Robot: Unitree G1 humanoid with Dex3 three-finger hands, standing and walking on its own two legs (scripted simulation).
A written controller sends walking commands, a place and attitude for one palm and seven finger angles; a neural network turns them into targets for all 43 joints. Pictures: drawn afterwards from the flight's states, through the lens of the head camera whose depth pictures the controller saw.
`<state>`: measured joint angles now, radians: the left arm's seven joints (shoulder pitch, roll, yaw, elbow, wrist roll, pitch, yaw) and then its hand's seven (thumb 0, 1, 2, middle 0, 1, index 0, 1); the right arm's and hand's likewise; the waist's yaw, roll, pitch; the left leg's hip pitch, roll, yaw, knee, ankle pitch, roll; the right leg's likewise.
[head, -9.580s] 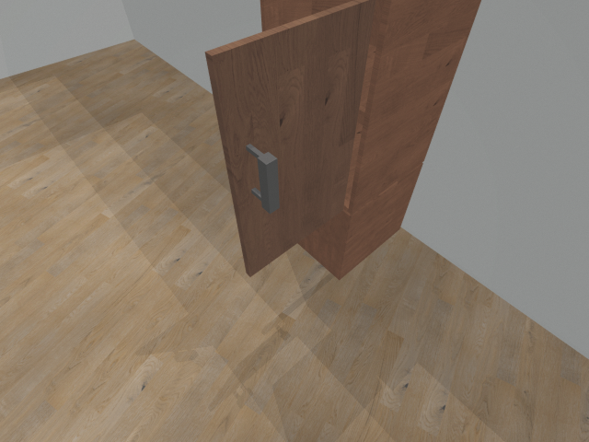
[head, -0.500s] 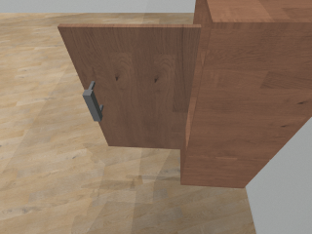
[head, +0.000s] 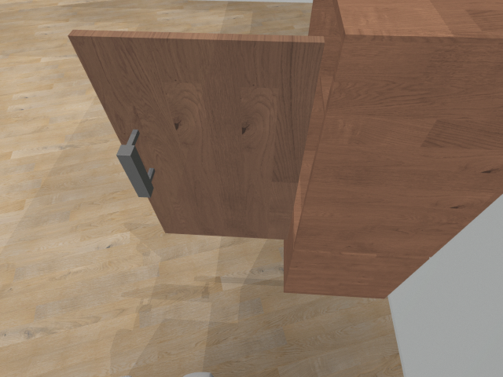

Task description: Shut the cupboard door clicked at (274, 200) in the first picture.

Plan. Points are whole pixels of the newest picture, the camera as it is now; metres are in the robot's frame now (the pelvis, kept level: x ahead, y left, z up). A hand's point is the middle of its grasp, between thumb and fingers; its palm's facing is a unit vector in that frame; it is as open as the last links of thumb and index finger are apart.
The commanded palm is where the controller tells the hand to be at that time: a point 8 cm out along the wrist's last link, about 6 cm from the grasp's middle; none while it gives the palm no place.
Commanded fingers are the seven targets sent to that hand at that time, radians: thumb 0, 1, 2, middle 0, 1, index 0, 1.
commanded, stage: come to a stop and stand still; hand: left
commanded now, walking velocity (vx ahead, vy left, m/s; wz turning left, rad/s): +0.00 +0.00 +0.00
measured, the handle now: (140, 164) +0.48 +0.26 +0.01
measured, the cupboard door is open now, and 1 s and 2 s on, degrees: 90 90 90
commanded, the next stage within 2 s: look again from close up in 0.86 s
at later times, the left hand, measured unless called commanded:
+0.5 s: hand out of the picture -0.03 +0.15 -0.17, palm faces +0.02 -0.98 -0.22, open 7.4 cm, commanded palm none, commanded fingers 0.00 0.90 0.90 -0.20 -0.30 -0.20 -0.30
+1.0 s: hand out of the picture +0.01 +0.15 -0.17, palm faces +0.00 -0.98 -0.19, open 7.4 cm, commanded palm none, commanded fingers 0.00 0.90 0.90 -0.20 -0.30 -0.20 -0.30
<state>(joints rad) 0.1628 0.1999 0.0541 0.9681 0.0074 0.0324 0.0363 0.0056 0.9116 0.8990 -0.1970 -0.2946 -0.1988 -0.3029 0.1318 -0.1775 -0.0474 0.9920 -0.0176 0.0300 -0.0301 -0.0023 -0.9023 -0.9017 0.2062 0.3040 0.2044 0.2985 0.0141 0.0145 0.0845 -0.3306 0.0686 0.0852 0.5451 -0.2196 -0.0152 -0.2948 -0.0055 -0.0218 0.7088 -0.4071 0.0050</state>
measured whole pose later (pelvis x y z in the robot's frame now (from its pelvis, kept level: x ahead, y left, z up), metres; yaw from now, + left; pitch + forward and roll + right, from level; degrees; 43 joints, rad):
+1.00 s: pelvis +0.00 -0.03 +0.01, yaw +0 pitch +0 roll +1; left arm 0.27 0.17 -0.02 1.10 0.01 -0.03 0.03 0.01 0.91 0.90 -0.20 -0.29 -0.20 -0.30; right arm 0.27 -0.14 0.02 1.14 -0.01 -0.02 -0.02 0.00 -0.90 -0.90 0.20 0.30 0.20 0.30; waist 0.00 -0.02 0.02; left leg -0.22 0.00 0.07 0.43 -0.21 0.02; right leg -0.16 0.03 -0.02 0.44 -0.29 -0.05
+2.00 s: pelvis +0.01 +0.02 -0.01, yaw +1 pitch -1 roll +2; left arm 0.30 0.22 0.05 1.01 0.02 0.04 0.04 0.01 0.90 0.90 -0.20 -0.30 -0.20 -0.30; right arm 0.21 -0.21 -0.04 0.98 -0.02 0.03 -0.01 0.00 -0.90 -0.90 0.20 0.30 0.20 0.30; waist 0.03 -0.06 0.07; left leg -0.31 0.00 0.06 0.56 -0.20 0.01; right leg -0.24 -0.08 0.01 0.72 -0.47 0.01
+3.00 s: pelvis +0.02 +0.07 +0.00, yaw +0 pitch +0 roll -1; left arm 0.30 0.14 -0.01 1.10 0.01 -0.04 0.05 0.01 0.91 0.90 -0.20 -0.29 -0.20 -0.30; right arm 0.29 -0.16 0.00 1.08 -0.01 -0.02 -0.02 0.01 -0.92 -0.90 0.20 0.30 0.20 0.30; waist -0.02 0.03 0.04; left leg -0.25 0.02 0.04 0.54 -0.29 0.01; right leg -0.15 0.00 -0.05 0.49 -0.33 -0.01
